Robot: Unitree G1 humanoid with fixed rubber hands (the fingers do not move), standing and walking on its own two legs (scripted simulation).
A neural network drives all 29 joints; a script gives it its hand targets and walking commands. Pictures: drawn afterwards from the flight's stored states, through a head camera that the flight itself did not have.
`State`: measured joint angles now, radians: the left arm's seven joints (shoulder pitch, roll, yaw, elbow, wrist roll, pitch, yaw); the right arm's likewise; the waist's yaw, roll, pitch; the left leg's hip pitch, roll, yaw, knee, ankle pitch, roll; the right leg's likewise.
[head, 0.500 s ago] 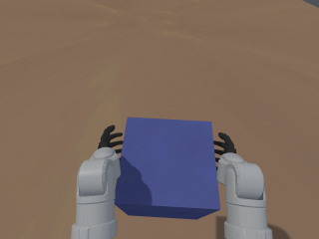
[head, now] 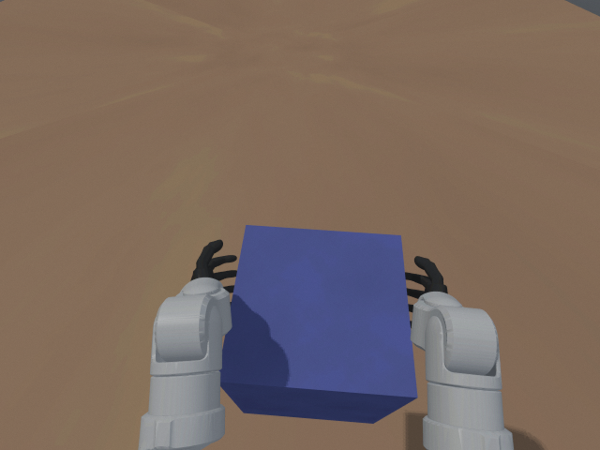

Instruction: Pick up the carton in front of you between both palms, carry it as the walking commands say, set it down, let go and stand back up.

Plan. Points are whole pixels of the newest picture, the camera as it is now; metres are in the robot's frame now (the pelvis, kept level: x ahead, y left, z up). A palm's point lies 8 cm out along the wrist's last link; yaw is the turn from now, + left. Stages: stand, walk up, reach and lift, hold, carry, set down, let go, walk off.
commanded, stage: carry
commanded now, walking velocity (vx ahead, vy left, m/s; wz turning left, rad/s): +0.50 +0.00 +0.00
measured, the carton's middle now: (314, 332) +0.31 +0.00 -0.01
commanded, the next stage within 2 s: none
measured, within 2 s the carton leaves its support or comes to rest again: neither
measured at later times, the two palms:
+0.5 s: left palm (255, 145) +0.63 +0.12 +0.11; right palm (403, 156) +0.63 -0.16 +0.10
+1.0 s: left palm (260, 102) +0.82 +0.13 +0.11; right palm (385, 108) +0.81 -0.15 +0.10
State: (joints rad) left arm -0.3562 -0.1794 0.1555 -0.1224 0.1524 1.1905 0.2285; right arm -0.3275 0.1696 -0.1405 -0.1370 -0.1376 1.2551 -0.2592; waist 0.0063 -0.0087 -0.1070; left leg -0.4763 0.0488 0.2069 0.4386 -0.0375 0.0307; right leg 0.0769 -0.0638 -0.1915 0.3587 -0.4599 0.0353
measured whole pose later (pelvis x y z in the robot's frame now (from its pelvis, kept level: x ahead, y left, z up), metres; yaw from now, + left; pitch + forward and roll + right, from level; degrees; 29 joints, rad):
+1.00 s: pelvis +0.52 -0.02 +0.02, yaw +0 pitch +4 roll +0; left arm -0.35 -0.18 0.17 -0.11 0.14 1.20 0.25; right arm -0.35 0.18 -0.15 -0.08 -0.15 1.24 -0.25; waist 0.01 -0.02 -0.13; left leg -0.29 0.06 0.17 0.51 -0.26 0.01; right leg -0.19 -0.07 -0.18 0.52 -0.35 0.02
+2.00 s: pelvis +0.53 -0.03 +0.01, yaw +0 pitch +2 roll +0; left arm -0.28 -0.16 0.22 0.27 0.27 0.65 0.03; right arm -0.26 0.15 -0.19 0.26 -0.27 0.70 -0.05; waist 0.00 0.00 -0.11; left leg -0.25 0.08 0.16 0.54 -0.32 -0.02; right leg -0.21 -0.06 -0.18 0.54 -0.36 -0.01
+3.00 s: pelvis +0.47 -0.03 +0.01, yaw +0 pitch +1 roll +0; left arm -0.27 -0.15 0.21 0.23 0.27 0.71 0.03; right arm -0.25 0.15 -0.18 0.23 -0.26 0.75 -0.05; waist 0.00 0.00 -0.11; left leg -0.31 0.08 0.16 0.50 -0.21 -0.01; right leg -0.28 -0.06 -0.18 0.52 -0.26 -0.03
